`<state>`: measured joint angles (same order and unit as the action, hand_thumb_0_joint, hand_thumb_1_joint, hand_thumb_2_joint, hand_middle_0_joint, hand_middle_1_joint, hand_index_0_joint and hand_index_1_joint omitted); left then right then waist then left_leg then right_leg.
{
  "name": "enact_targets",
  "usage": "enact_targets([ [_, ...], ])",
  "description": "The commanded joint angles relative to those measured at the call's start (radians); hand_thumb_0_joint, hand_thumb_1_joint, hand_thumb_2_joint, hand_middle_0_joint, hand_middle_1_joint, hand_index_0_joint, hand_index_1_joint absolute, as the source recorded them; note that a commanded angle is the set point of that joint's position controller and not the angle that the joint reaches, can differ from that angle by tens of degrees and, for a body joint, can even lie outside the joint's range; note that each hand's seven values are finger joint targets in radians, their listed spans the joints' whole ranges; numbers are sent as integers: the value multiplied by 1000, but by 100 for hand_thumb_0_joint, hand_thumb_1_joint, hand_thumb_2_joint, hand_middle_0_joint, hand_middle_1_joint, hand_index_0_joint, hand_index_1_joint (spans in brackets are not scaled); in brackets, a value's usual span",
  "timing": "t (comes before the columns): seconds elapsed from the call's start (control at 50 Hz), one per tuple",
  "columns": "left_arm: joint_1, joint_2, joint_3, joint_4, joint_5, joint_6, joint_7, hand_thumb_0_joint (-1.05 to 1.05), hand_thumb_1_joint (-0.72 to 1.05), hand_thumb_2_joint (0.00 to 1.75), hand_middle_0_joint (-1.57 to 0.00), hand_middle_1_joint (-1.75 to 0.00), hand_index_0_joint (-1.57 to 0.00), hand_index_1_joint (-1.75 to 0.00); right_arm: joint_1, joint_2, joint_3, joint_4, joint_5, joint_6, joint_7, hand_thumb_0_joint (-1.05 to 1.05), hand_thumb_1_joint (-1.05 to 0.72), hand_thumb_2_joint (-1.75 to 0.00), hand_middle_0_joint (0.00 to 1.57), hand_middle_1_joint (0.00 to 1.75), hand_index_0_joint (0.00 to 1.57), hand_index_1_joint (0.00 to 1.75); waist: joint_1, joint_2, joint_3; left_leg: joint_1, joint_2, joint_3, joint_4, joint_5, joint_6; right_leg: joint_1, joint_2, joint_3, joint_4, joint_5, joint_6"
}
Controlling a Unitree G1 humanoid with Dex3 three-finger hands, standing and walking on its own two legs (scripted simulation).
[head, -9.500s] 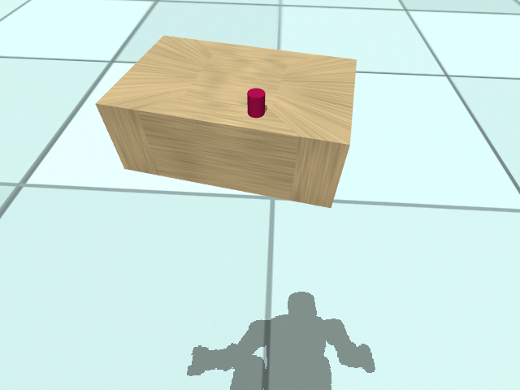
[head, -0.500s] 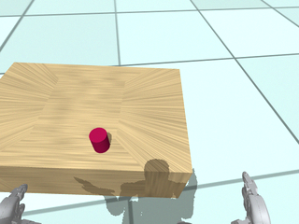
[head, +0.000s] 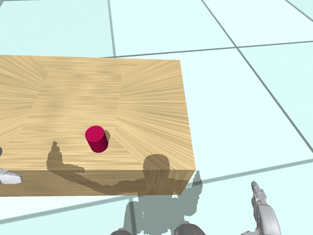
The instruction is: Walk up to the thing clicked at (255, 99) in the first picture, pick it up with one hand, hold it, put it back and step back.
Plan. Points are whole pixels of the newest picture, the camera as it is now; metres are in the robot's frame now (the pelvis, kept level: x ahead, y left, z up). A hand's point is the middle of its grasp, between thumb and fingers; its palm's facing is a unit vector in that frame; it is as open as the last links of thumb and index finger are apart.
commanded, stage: go down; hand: left
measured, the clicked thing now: (97, 139) +0.50 +0.22 -0.25
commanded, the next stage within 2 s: approach in 0.94 s
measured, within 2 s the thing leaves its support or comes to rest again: neither
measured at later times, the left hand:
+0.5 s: hand out of the picture +0.35 +0.38 +0.05, palm faces +0.24 -0.96 -0.11, open 17.3 cm
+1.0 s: hand out of the picture +0.37 +0.40 +0.06, palm faces +0.25 -0.96 -0.08, open 17.4 cm
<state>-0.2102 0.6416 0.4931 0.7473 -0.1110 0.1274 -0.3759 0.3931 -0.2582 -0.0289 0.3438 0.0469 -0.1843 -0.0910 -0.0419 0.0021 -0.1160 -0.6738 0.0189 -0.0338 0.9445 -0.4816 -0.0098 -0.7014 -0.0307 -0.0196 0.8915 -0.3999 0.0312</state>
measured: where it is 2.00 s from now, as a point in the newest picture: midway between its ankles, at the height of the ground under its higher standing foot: outside the picture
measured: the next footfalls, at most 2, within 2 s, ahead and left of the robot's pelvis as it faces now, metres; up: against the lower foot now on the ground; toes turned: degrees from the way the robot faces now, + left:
none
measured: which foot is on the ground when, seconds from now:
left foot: down 0.00-1.00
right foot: down 0.00-1.00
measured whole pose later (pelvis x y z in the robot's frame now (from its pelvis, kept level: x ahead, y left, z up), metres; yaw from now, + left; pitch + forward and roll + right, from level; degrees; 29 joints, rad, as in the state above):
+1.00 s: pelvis +0.00 +0.00 -0.01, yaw +0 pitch +17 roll -3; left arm -0.53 0.87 0.66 1.13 -0.11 -0.14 -0.53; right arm 0.36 -0.28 0.02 0.30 0.01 -0.17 -0.07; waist -0.11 -0.02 -0.13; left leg -0.81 0.03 -0.05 1.01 -0.49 -0.01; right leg -0.81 -0.02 -0.04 0.91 -0.39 0.03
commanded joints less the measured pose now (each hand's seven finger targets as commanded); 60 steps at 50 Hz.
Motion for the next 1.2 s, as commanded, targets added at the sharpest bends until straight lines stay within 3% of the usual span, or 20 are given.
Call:
enact_targets([
  [0.0, -291, 408, 117, -106, -9, -147, -24, 0, -51, 10, -5, -5, -4, -6, 0, -156, -79, -159, -6, -63, -11, 0, 56, -5, 5, 5, 5, 5, 11, 111, -274, 134, -19, 8, -144, 358, 9, 160, 24, -17, -90, 244, -44],
  [0.06, -354, 447, 134, -80, -13, -195, -43, 0, -48, 11, -4, -5, -3, -6, -18, -134, -41, -150, -10, -64, -5, 0, 56, -5, 5, 5, 5, 5, 18, 158, -280, 149, -14, 2, -143, 405, 2, 142, 25, -21, -81, 257, -50],
  [0.2, -447, 493, 139, 7, -23, -255, -84, 0, -46, 11, -4, -4, -3, -5, 5, -163, -57, -126, -20, -60, -8, 0, 56, -5, 5, 5, 5, 5, -19, 189, -283, 157, -15, 2, -142, 338, 5, 109, 24, -20, -96, 220, -51],
  [0.3, -426, 514, 164, 112, -33, -275, -107, 0, -48, 10, -4, -3, -3, -4, -29, -146, -20, -146, -21, -56, -4, 0, 56, -5, 5, 5, 5, 5, -7, 131, -291, 103, -24, 8, -119, 356, 17, 133, 20, -16, -93, 250, -46],
  [0.32, -430, 526, 172, 112, -36, -280, -110, 0, -49, 10, -4, -3, -3, -4, -30, -170, -43, -154, -21, -54, -6, 0, 55, -5, 5, 5, 5, 5, -16, 119, -319, 125, -17, 1, -116, 392, 14, 129, 26, -22, -83, 269, -48],
  [0.36, -449, 529, 171, 120, -36, -290, -121, 0, -49, 10, -4, -2, -3, -4, -34, -146, -10, -143, -24, -49, 3, 0, 56, -5, 5, 5, 5, 5, -2, 164, -315, 129, -15, 0, -108, 429, 7, 105, 27, -23, -75, 274, -52],
  [0.42, -462, 563, 193, 140, -37, -300, -124, 0, -50, 10, -4, -2, -3, -3, -48, -175, -35, -173, -24, -47, 0, 0, 55, -5, 5, 5, 5, 5, -10, 137, -344, 123, -10, -6, -99, 449, 6, 120, 29, -25, -65, 289, -52],
  [0.46, -489, 575, 198, 99, -36, -310, -130, 0, -50, 10, -3, -2, -2, -4, -38, -148, -7, -169, -27, -43, 4, 0, 55, -5, 5, 5, 5, 5, 0, 178, -352, 133, -14, 0, -97, 440, 5, 108, 28, -21, -66, 279, -54],
  [0.56, -502, 621, 230, 110, -31, -318, -133, 0, -47, 10, -3, -2, -2, -4, -21, -173, -33, -166, -30, -36, 1, 0, 55, -5, 5, 5, 5, 5, -11, 177, -387, 138, -13, -1, -74, 499, 6, 121, 26, -18, -55, 329, -51],
  [0.66, -524, 602, 212, 125, -27, -313, -137, 0, -50, 10, -4, -2, -2, -4, -36, -188, -47, -177, -31, -38, 1, 0, 54, -6, 5, 5, 5, 5, -29, 196, -357, 153, -5, -5, -82, 469, 3, 64, 32, -22, -62, 279, -53],
  [0.72, -542, 602, 211, 125, -29, -315, -141, 0, -51, 9, -4, -2, -3, -4, -23, -167, -25, -174, -31, -39, 7, 0, 54, -6, 5, 5, 5, 5, -27, 214, -360, 159, -1, -10, -81, 479, -2, 53, 35, -28, -56, 272, -56],
  [0.76, -542, 610, 214, 147, -29, -315, -144, 0, -51, 10, -4, -3, -2, -4, -5, -192, -48, -175, -33, -38, 6, 0, 54, -6, 5, 5, 5, 5, -35, 202, -353, 154, 3, -13, -81, 478, -4, 47, 39, -33, -56, 268, -57],
  [0.8, -552, 601, 202, 153, -28, -316, -144, 0, -52, 9, -4, -3, -3, -4, -18, -172, -30, -178, -32, -38, 10, 0, 54, -5, 5, 5, 5, 5, -37, 188, -322, 108, -9, 0, -87, 398, 4, 53, 34, -25, -65, 244, -55],
  [0.86, -580, 626, 219, 154, -34, -322, -144, 0, -53, 8, -4, -3, -4, -4, -31, -196, -57, -202, -29, -42, 8, 0, 54, -5, 5, 5, 5, 5, -42, 168, -335, 86, -8, -4, -88, 353, 7, 63, 36, -25, -62, 225, -53],
  [0.9, -592, 628, 210, 175, -32, -325, -148, 0, -52, 9, -4, -4, -3, -5, -15, -184, -34, -191, -30, -44, 12, 0, 55, -5, 5, 5, 5, 5, -39, 210, -318, 91, -5, -8, -91, 353, 0, 37, 38, -30, -55, 208, -56],
  [0.98, -614, 663, 235, 188, -31, -332, -149, 0, -54, 10, -4, -4, -3, -5, -35, -204, -55, -201, -32, -44, 8, 0, 55, -5, 5, 5, 5, 5, -46, 190, -365, 108, 1, -14, -74, 380, 1, 31, 40, -31, -48, 220, -56],
  [1.04, -600, 673, 247, 229, -32, -336, -153, 0, -50, 6, -5, -4, -4, -5, -38, -178, -20, -214, -32, -44, 13, 0, 58, -4, 5, 5, 5, 5, -36, 178, -347, 68, -5, -9, -68, 367, 5, 45, 37, -28, -45, 218, -55],
  [1.1, -626, 638, 229, 263, -40, -365, -162, 0, -50, 1, -6, -1, -5, -2, -41, -179, -26, -188, -37, -43, 14, 0, 57, -5, 5, 5, 5, 5, -58, 178, -328, 28, -3, -12, -49, 341, 5, -5, 41, -30, -28, 197, -57],
  [1.14, -595, 572, 214, 330, -60, -393, -173, 0, -52, 1, -6, -2, -5, -3, -54, -157, -4, -175, -38, -48, 23, 0, 57, -4, 5, 5, 5, 5, -66, 133, -282, -32, -4, -12, -28, 307, 10, -44, 43, -31, -13, 176, -56],
  [1.18, -620, 562, 222, 328, -82, -443, -180, 0, -53, 0, -6, -2, -5, -3, -67, -185, -30, -209, -42, -58, 25, 0, 57, -4, 5, 5, 5, 5, -88, 123, -317, -47, -5, -8, 6, 298, 12, -64, 44, -29, 11, 182, -55],
])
